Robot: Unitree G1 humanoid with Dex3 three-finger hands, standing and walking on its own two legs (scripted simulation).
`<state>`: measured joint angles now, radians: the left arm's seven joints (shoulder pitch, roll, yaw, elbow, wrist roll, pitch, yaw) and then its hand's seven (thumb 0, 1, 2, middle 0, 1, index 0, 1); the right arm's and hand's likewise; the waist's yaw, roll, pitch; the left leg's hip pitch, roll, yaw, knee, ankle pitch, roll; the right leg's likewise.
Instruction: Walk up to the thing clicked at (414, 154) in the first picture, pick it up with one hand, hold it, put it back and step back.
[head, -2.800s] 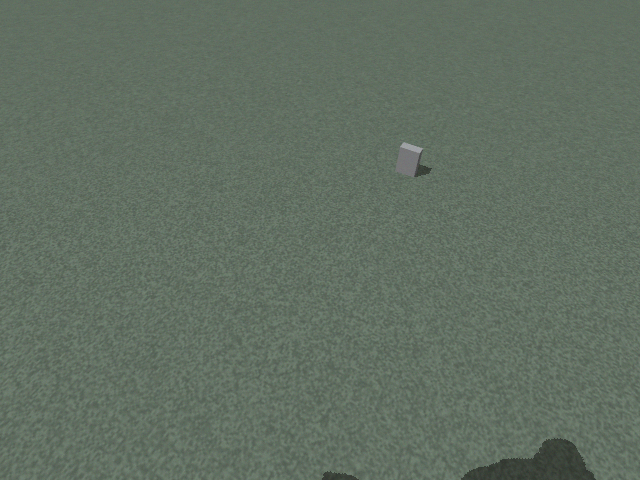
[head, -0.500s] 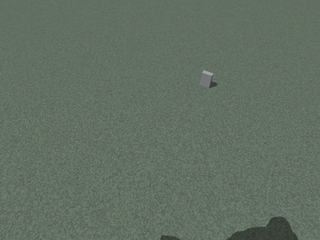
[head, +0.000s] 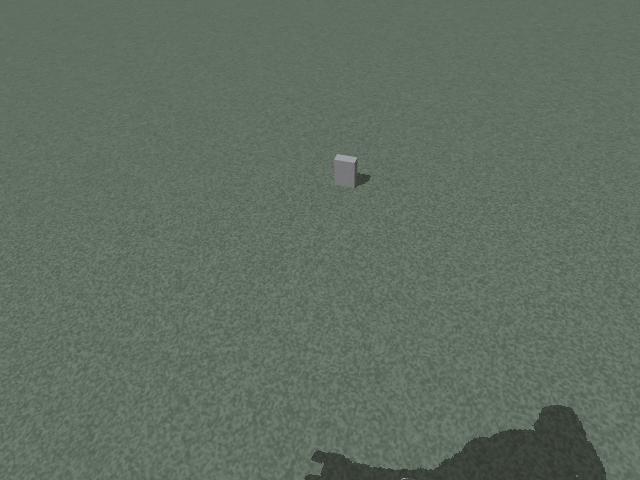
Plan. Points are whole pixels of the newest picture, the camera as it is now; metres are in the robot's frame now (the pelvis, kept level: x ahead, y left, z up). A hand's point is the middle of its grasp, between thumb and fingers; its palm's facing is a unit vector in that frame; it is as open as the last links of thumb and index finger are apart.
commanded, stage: walk up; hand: left
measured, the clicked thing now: (345, 171) +1.59 -0.07 -0.67
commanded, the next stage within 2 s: none
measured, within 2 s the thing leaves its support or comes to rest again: neither
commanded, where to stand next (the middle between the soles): +1.29 -0.16 m, yaw -10 degrees
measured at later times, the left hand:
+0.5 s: hand (180, 390) +0.30 +0.26 -0.15, palm faces -0.10 -0.93 -0.35, open 7.4 cm
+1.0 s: hand (267, 206) +0.70 +0.14 -0.10, palm faces -0.19 -0.90 -0.40, open 7.3 cm
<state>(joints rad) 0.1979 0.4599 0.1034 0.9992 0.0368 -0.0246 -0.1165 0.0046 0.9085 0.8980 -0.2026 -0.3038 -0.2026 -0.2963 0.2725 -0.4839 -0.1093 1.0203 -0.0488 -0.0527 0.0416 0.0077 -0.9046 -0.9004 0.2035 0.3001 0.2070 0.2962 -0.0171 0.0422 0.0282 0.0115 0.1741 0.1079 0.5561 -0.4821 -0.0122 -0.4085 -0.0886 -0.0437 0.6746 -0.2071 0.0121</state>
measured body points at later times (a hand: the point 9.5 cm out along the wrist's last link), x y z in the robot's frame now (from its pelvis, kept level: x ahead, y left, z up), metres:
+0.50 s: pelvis +0.26 -0.02 +0.00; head +0.30 -0.01 +0.45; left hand +0.30 +0.31 -0.12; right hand +0.36 -0.35 -0.09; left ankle +0.39 +0.10 -0.72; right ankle +0.09 -0.13 -0.70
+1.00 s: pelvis +0.53 -0.10 +0.00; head +0.55 -0.13 +0.45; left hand +0.71 +0.19 -0.08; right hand +0.51 -0.42 -0.13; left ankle +0.43 +0.07 -0.64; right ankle +0.59 -0.21 -0.72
